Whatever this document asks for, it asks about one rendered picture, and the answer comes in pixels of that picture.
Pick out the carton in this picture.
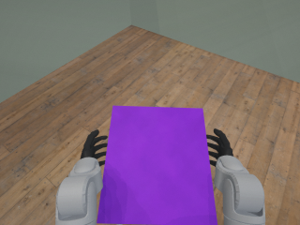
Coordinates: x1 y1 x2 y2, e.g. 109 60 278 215
97 105 218 225

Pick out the robot right forearm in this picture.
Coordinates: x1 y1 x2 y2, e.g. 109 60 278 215
214 155 266 225

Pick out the robot left hand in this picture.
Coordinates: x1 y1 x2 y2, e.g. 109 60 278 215
80 129 108 167

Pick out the robot left forearm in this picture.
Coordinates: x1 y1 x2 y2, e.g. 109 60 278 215
55 157 103 225

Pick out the robot right hand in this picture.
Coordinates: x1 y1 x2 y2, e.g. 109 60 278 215
206 128 233 167

